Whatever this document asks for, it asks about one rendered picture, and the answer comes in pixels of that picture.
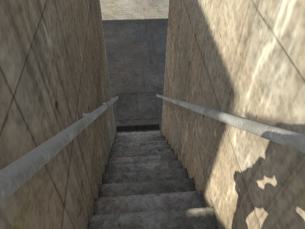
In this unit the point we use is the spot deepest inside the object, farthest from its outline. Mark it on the stairs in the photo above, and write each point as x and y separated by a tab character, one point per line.
146	187

